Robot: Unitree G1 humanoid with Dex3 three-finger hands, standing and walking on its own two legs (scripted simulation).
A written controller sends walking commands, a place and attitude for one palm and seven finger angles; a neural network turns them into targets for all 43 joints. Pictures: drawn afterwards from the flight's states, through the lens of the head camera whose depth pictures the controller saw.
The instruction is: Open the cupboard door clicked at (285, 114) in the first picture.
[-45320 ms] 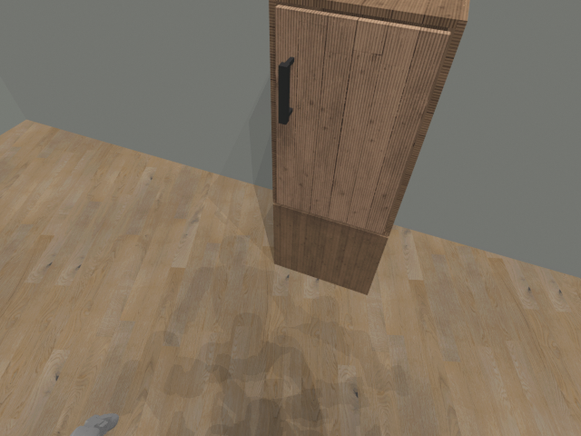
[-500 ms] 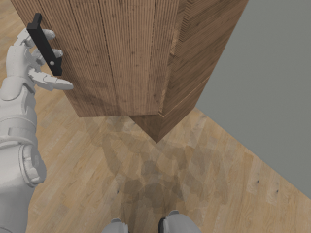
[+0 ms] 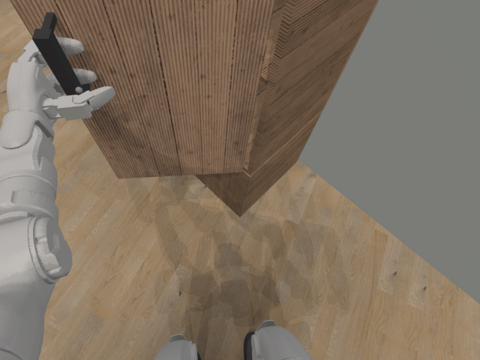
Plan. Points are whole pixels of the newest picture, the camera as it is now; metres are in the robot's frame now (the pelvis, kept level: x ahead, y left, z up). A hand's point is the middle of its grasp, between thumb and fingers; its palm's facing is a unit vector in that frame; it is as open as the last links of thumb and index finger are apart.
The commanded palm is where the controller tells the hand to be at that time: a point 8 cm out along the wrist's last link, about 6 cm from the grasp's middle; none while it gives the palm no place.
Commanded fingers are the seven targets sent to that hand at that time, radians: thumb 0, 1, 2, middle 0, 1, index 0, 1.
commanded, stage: close the thumb around the handle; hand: left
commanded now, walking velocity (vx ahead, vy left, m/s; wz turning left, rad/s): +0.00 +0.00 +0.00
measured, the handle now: (68, 67) +0.57 +0.22 +0.10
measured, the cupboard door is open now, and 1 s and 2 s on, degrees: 50 71 96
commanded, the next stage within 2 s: pull the door open along its arc in 0.32 s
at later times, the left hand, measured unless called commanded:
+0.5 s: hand (79, 91) +0.52 +0.20 +0.10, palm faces +0.01 -1.00 +0.00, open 5.5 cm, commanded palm +0.49 +0.24 +0.10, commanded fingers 0.00 0.90 0.90 -0.40 -1.35 -0.40 -1.35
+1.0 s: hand (98, 156) +0.40 +0.16 +0.10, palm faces +0.06 -1.00 +0.06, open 6.0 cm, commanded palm +0.34 +0.22 +0.10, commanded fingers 0.00 0.90 0.90 -0.40 -1.35 -0.40 -1.35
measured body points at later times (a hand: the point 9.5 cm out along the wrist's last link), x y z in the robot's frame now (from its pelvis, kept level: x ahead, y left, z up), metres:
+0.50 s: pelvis +0.00 +0.00 +0.00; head +0.12 +0.02 +0.43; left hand +0.51 +0.25 +0.10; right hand +0.00 -0.27 -0.11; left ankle -0.01 +0.09 -0.69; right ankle +0.02 -0.12 -0.69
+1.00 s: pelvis +0.02 +0.00 +0.02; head +0.07 -0.01 +0.47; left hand +0.39 +0.21 +0.10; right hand +0.11 -0.25 -0.09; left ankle -0.01 +0.09 -0.69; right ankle +0.02 -0.12 -0.69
